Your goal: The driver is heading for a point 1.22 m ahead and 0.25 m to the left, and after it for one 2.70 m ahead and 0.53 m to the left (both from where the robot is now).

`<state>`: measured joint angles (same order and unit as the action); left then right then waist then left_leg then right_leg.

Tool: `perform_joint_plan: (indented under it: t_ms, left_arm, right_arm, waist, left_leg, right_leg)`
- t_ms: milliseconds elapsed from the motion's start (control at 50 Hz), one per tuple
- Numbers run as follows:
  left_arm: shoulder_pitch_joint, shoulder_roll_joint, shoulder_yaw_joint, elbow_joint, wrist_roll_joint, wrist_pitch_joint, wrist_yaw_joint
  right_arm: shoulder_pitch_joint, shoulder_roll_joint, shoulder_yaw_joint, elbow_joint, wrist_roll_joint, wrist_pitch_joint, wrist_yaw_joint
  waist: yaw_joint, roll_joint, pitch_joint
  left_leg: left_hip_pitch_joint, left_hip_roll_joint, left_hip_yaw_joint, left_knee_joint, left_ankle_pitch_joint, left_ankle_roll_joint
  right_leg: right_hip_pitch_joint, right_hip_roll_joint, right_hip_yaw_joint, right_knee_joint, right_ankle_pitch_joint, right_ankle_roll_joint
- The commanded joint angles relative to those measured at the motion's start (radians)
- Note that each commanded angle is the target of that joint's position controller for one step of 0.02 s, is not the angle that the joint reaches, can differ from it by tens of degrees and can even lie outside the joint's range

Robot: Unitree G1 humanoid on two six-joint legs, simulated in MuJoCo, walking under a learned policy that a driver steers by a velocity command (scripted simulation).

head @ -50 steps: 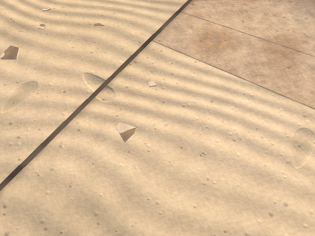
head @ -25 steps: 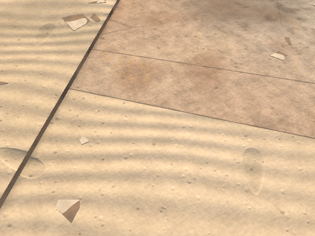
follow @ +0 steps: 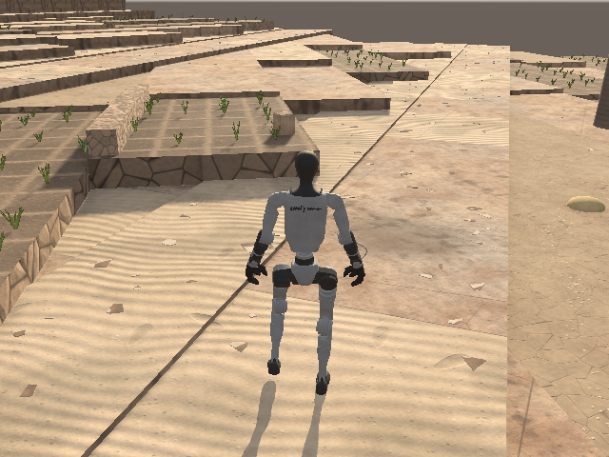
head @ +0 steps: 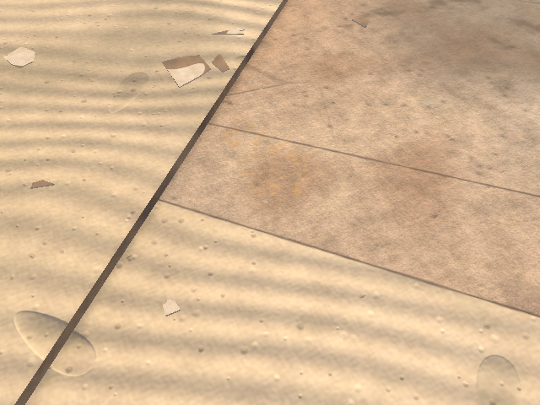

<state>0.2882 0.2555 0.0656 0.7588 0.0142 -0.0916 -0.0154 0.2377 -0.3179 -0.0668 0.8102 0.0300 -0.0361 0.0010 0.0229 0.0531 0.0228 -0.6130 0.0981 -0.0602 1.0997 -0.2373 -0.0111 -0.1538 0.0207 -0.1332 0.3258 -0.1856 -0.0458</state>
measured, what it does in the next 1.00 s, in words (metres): walks ahead, turning left: left foot, then right foot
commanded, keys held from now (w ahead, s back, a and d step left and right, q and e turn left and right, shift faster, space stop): w+q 0.64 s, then w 0.14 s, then w+e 0.22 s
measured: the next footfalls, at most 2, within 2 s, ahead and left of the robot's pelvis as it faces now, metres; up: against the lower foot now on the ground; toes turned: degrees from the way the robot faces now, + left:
left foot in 0.30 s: +0.31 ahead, +0.16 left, +0.00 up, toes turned +13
right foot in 0.78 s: +0.64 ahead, +0.06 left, +0.00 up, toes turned +29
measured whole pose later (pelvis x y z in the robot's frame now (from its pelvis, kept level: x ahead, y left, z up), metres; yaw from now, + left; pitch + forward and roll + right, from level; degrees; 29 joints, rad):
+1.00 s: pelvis +0.55 +0.11 +0.00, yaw +24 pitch +1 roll +0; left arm 0.33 0.26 0.05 0.80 -0.01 -0.08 -0.03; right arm 0.21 -0.29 -0.05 0.69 -0.01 -0.07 -0.01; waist 0.04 0.03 0.02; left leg -0.52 0.03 -0.05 1.01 -0.32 0.00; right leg -0.23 0.08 0.05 0.36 -0.16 -0.06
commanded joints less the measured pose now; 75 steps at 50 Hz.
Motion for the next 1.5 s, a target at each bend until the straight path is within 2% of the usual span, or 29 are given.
perform_joint_plan:
  t_ms: [20, 200, 240, 280, 300, 320, 340, 360, 380, 420, 500, 600, 700, 760, 780, 800, 820, 840, 860, 900, 1060, 1160, 1240, 1260, 1280, 1300, 1320, 1360, 1500]
  left_arm:
    - [-0.062, 0.120, 0.032, -0.045, 0.005, -0.028, 0.012]
    - [0.026, 0.196, 0.059, 0.030, -0.030, 0.015, 0.030]
    - [0.014, 0.225, 0.066, 0.032, -0.037, 0.029, 0.034]
    - [-0.014, 0.243, 0.068, 0.025, -0.046, 0.047, 0.039]
    - [-0.008, 0.222, 0.057, 0.018, -0.040, 0.044, 0.043]
    - [0.061, 0.089, 0.017, -0.033, 0.005, 0.027, 0.036]
    - [0.035, 0.094, 0.002, -0.051, -0.011, -0.014, 0.025]
    - [-0.086, 0.167, 0.021, -0.080, -0.054, -0.037, 0.014]
    - [-0.117, 0.159, 0.016, -0.092, -0.056, -0.051, 0.014]
    - [-0.099, 0.167, 0.027, -0.068, -0.013, -0.047, 0.027]
    - [-0.098, 0.127, 0.021, -0.075, 0.003, -0.006, 0.025]
    - [-0.290, 0.085, -0.002, -0.123, -0.008, -0.010, 0.014]
    - [-0.335, 0.128, 0.007, -0.136, -0.021, -0.032, -0.013]
    - [-0.228, 0.153, 0.023, -0.109, -0.016, -0.043, -0.013]
    - [-0.127, 0.184, 0.038, -0.086, -0.005, -0.048, -0.007]
    - [0.018, 0.242, 0.050, -0.069, 0.005, -0.049, -0.004]
    - [0.108, 0.308, 0.072, -0.013, 0.000, -0.035, -0.017]
    - [0.097, 0.211, 0.046, -0.020, -0.033, -0.034, -0.025]
    - [0.034, 0.163, 0.030, -0.032, -0.035, -0.027, -0.023]
    - [-0.032, 0.145, 0.019, -0.046, -0.018, -0.012, -0.021]
    - [0.024, 0.193, 0.032, -0.017, -0.038, 0.009, 0.019]
    - [0.099, 0.194, 0.035, 0.003, -0.046, 0.032, 0.028]
    - [0.071, 0.153, 0.026, -0.013, -0.038, 0.040, 0.031]
    - [0.059, 0.092, 0.005, -0.036, -0.022, 0.035, 0.027]
    - [0.168, 0.037, -0.013, -0.071, -0.045, 0.024, 0.029]
    - [0.163, 0.132, 0.006, -0.054, -0.059, 0.024, 0.033]
    - [0.087, 0.178, 0.021, -0.059, -0.055, 0.030, 0.032]
    - [0.029, 0.158, 0.024, -0.069, -0.036, 0.040, 0.029]
    - [-0.072, 0.082, 0.007, -0.137, -0.034, 0.062, 0.001]
  right_arm:
    - [0.015, -0.019, -0.006, -0.059, -0.006, 0.006, 0.003]
    - [-0.232, -0.010, 0.008, -0.172, -0.010, 0.000, 0.057]
    - [-0.206, -0.036, -0.006, -0.187, -0.011, 0.005, 0.063]
    - [-0.014, -0.098, -0.045, -0.150, -0.006, 0.011, 0.056]
    - [0.156, -0.168, -0.082, -0.105, -0.004, 0.018, 0.040]
    - [0.186, -0.291, -0.108, -0.097, 0.003, 0.021, 0.021]
    - [0.187, -0.267, -0.089, -0.142, -0.007, 0.001, 0.029]
    - [0.167, -0.191, -0.067, -0.133, -0.015, -0.015, 0.036]
    - [0.122, -0.161, -0.059, -0.132, -0.011, -0.024, 0.036]
    - [0.002, -0.094, -0.037, -0.159, -0.017, -0.027, 0.028]
    - [0.002, -0.113, -0.041, -0.168, -0.020, -0.032, 0.007]
    - [0.068, -0.135, -0.047, -0.145, -0.010, -0.020, -0.017]
    - [0.130, -0.117, -0.043, -0.110, -0.008, -0.011, -0.023]
    - [0.114, -0.106, -0.041, -0.105, -0.015, -0.005, -0.021]
    - [0.115, -0.072, -0.028, -0.110, -0.020, -0.006, -0.017]
    - [0.155, -0.026, -0.007, -0.125, -0.039, -0.008, -0.017]
    - [0.284, 0.012, 0.005, -0.131, -0.005, -0.020, -0.017]
    - [0.238, -0.080, -0.007, -0.117, 0.000, -0.027, -0.017]
    - [0.112, -0.120, -0.017, -0.139, -0.004, -0.032, -0.014]
    - [-0.009, -0.096, -0.015, -0.172, -0.035, -0.049, -0.013]
    - [-0.152, -0.001, 0.016, -0.215, -0.037, -0.063, 0.001]
    - [-0.255, -0.036, 0.006, -0.238, -0.020, -0.080, 0.014]
    - [-0.088, -0.101, -0.029, -0.199, -0.025, -0.091, 0.001]
    - [0.065, -0.159, -0.045, -0.182, -0.039, -0.090, -0.009]
    - [0.138, -0.231, -0.064, -0.151, -0.045, -0.069, -0.005]
    - [0.125, -0.153, -0.049, -0.148, -0.033, -0.065, 0.002]
    - [0.087, -0.096, -0.033, -0.153, -0.028, -0.066, 0.002]
    - [0.001, -0.045, -0.016, -0.147, -0.037, -0.064, 0.005]
    - [-0.013, -0.091, -0.035, -0.089, -0.037, -0.077, -0.002]
  waist:
    - [-0.032, -0.114, 0.014]
    - [0.043, -0.089, 0.084]
    - [0.009, -0.119, 0.038]
    - [-0.109, -0.128, -0.078]
    - [-0.188, -0.084, -0.166]
    - [-0.109, 0.184, -0.224]
    - [-0.116, 0.138, -0.400]
    - [-0.152, 0.044, -0.296]
    - [-0.121, 0.016, -0.186]
    - [-0.036, -0.025, -0.091]
    - [-0.006, -0.012, -0.067]
    - [-0.078, 0.031, -0.020]
    - [-0.095, 0.052, -0.017]
    - [-0.032, 0.081, -0.031]
    - [0.015, 0.057, -0.107]
    - [0.051, -0.077, -0.256]
    - [0.002, -0.422, -0.321]
    - [0.030, -0.292, -0.241]
    - [0.043, -0.191, -0.117]
    - [0.023, -0.092, -0.018]
    - [0.023, -0.142, -0.022]
    - [0.047, -0.146, -0.017]
    - [-0.065, -0.155, -0.086]
    - [-0.132, -0.046, -0.210]
    - [-0.089, 0.254, -0.313]
    - [-0.096, 0.192, -0.237]
    - [-0.106, 0.105, -0.125]
    - [-0.067, 0.040, -0.030]
    - [-0.042, 0.020, 0.007]
  left_leg:
    - [-0.082, 0.040, -0.058, -0.086, 0.136, -0.011]
    - [-0.083, 0.001, 0.079, -0.445, 0.196, 0.060]
    - [0.009, -0.055, 0.137, -0.456, 0.097, 0.097]
    - [0.278, -0.145, 0.189, -0.496, 0.058, 0.151]
    - [0.566, -0.151, 0.123, -0.541, 0.103, 0.192]
    - [0.896, 0.106, -0.368, -0.594, 0.024, 0.344]
    - [1.020, 0.240, -0.803, -0.773, -0.125, 0.461]
    - [0.967, 0.218, -0.682, -0.820, -0.100, 0.394]
    - [0.831, 0.176, -0.541, -0.815, -0.031, 0.356]
    - [0.579, 0.097, -0.357, -0.830, 0.166, 0.302]
    - [0.412, 0.047, -0.247, -0.876, 0.335, 0.307]
    - [0.354, -0.016, -0.195, -0.867, 0.177, 0.239]
    - [0.459, 0.050, -0.291, -0.780, 0.102, 0.216]
    - [0.501, 0.053, -0.312, -0.673, 0.239, 0.185]
    - [0.479, -0.003, -0.270, -0.528, 0.313, 0.157]
    - [0.349, -0.076, -0.188, -0.242, 0.144, 0.118]
    - [0.002, -0.212, -0.082, 0.067, -0.301, 0.045]
    - [-0.129, -0.154, -0.134, 0.174, -0.322, 0.043]
    - [-0.169, -0.104, -0.100, 0.183, -0.224, 0.046]
    - [-0.133, -0.048, -0.051, 0.084, -0.112, 0.041]
    - [0.074, -0.068, 0.009, -0.425, 0.120, -0.035]
    - [0.197, -0.110, -0.015, -0.591, 0.228, -0.036]
    - [0.505, -0.066, -0.026, -0.687, 0.161, 0.037]
    - [0.732, 0.102, -0.180, -0.679, 0.092, 0.100]
    - [0.963, 0.306, -0.574, -0.762, -0.120, 0.243]
    - [0.908, 0.319, -0.671, -0.809, -0.303, 0.251]
    - [0.809, 0.275, -0.536, -0.821, -0.260, 0.218]
    - [0.641, 0.196, -0.326, -0.859, -0.025, 0.190]
    - [0.533, 0.160, -0.017, -0.952, 0.287, 0.203]
  right_leg:
    - [0.028, -0.281, 0.132, -0.202, 0.239, -0.151]
    - [0.222, -0.318, -0.040, -0.144, 0.346, -0.098]
    - [0.261, -0.318, -0.070, -0.030, 0.649, -0.075]
    - [0.221, -0.284, -0.107, 0.261, 0.878, -0.039]
    - [0.049, -0.242, -0.116, 0.519, 0.723, 0.004]
    - [-0.396, -0.083, -0.095, 0.898, -0.096, 0.077]
    - [-0.564, 0.030, 0.170, 1.070, -0.436, 0.081]
    - [-0.664, -0.028, 0.231, 1.080, -0.353, 0.058]
    - [-0.667, -0.070, 0.221, 1.005, -0.264, 0.038]
    - [-0.532, -0.135, 0.222, 0.849, -0.151, 0.045]
    - [-0.446, -0.125, 0.193, 0.693, -0.053, 0.099]
    - [-0.386, -0.056, 0.185, 0.314, 0.235, 0.125]
    - [-0.336, -0.044, 0.213, 0.182, 0.247, 0.090]
    - [-0.208, -0.031, 0.174, 0.130, 0.144, 0.028]
    - [-0.046, -0.058, 0.192, 0.125, 0.139, -0.010]
    - [0.212, -0.218, 0.378, 0.156, 0.133, -0.086]
    - [0.460, -0.383, 0.859, 0.006, -0.141, -0.249]
    - [0.435, -0.383, 0.953, -0.060, -0.364, -0.240]
    - [0.324, -0.346, 0.812, -0.067, -0.333, -0.205]
    - [0.139, -0.265, 0.641, -0.086, -0.087, -0.195]
    - [-0.038, -0.159, 0.428, -0.133, 0.160, -0.184]
    - [-0.039, -0.168, 0.482, -0.071, 0.094, -0.151]
    - [-0.095, -0.109, 0.494, 0.129, 0.093, -0.080]
    - [-0.210, -0.046, 0.409, 0.401, -0.028, -0.041]
    - [-0.505, 0.063, 0.277, 0.680, -0.382, 0.006]
    - [-0.631, -0.012, 0.290, 0.836, -0.387, 0.019]
    - [-0.658, -0.043, 0.290, 0.887, -0.298, 0.022]
    - [-0.612, -0.094, 0.266, 0.855, -0.176, 0.040]
    - [-0.576, -0.142, 0.228, 0.644, 0.044, 0.074]
Velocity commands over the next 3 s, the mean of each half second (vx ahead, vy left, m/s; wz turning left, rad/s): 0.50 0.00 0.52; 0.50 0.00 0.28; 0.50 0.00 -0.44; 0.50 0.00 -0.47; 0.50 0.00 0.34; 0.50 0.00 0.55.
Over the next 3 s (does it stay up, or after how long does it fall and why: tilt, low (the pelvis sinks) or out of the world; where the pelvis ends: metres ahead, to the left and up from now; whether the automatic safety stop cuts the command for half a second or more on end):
stays up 1.53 0.25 -0.01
